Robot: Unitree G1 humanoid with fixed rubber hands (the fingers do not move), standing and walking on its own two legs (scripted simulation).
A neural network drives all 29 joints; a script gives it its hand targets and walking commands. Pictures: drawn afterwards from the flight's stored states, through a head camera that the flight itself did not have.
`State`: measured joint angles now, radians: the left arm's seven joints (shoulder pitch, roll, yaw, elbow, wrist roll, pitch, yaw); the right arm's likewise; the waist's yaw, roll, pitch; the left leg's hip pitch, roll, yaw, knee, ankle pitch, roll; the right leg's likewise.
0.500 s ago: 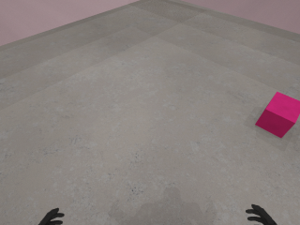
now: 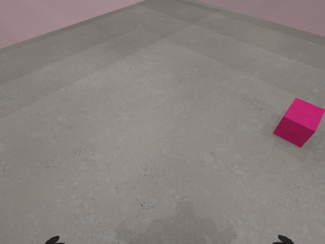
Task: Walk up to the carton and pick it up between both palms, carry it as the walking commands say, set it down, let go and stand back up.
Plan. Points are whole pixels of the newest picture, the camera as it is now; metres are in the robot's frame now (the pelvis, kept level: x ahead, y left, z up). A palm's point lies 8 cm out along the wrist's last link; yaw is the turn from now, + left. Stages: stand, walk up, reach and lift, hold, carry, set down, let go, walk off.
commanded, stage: walk up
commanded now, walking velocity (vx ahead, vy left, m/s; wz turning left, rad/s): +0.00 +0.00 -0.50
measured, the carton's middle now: (298, 121) +1.09 -1.04 -0.68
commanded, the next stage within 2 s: none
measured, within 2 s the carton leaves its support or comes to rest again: neither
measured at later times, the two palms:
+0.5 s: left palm out of the picture +0.14 +0.18 -0.10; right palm out of the picture +0.03 -0.34 -0.11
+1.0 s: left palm (188, 162) +0.42 -0.08 -0.14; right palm out of the picture -0.09 -0.37 -0.13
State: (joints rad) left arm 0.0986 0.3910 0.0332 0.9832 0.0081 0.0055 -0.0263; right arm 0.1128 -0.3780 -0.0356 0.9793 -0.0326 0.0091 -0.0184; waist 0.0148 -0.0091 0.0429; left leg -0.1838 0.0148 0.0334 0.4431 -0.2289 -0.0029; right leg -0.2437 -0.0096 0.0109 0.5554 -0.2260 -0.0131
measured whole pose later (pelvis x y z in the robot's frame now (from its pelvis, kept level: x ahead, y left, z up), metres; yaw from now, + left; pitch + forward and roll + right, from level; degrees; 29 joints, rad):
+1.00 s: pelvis +0.14 -0.19 -0.03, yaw -29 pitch +2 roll -2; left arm 0.02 0.29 0.04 0.85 0.03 -0.01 -0.08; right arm 0.55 -0.25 -0.04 0.99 -0.03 -0.05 0.01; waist -0.08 -0.03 0.05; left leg 0.11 0.26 0.25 0.47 -0.50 -0.14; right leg -0.51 -0.04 -0.11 0.64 -0.22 -0.02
